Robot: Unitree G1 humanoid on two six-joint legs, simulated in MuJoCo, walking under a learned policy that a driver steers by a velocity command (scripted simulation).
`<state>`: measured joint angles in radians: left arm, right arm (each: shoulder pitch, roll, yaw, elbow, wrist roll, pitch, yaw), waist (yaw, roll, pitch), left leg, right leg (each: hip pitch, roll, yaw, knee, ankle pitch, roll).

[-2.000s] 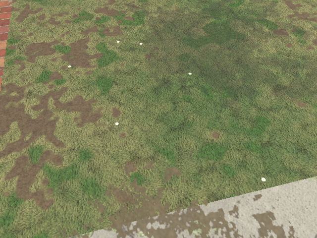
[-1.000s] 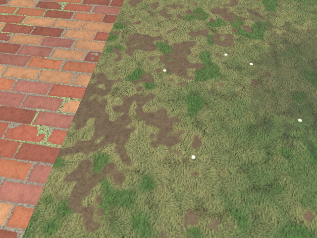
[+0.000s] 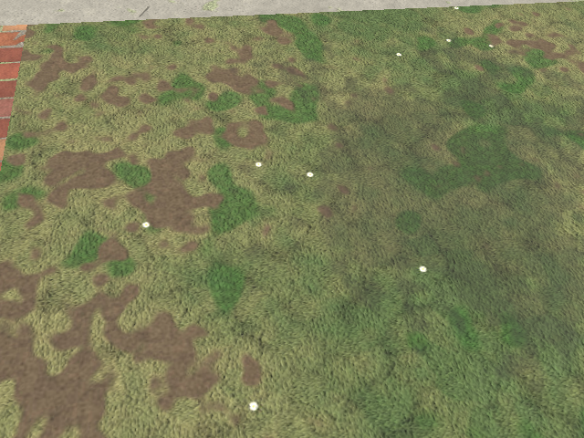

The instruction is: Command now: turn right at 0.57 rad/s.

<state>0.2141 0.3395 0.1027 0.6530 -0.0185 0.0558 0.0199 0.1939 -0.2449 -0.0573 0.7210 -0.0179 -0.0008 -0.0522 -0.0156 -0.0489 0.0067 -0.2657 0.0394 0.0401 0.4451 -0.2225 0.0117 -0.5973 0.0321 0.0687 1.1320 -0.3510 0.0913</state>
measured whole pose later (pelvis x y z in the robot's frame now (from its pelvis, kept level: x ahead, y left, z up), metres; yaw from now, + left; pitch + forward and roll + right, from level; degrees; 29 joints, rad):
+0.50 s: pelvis +0.00 -0.05 +0.00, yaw -17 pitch +3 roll +2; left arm 0.18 0.31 0.07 0.59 -0.01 0.03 0.02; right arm 0.14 -0.31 -0.09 0.70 -0.01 0.01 -0.03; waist 0.00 0.01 0.03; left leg -0.53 0.00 -0.06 0.92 -0.34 -0.08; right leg -0.32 0.06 0.11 0.48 -0.21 -0.05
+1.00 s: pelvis -0.01 -0.03 +0.00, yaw -36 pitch +2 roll +0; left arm 0.19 0.31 0.08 0.60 -0.02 0.07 -0.01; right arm 0.15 -0.28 -0.07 0.67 0.00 0.02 -0.03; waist -0.01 -0.01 0.05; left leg -0.25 0.08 0.11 0.47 -0.24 -0.01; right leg -0.43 -0.03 0.00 0.84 -0.41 0.08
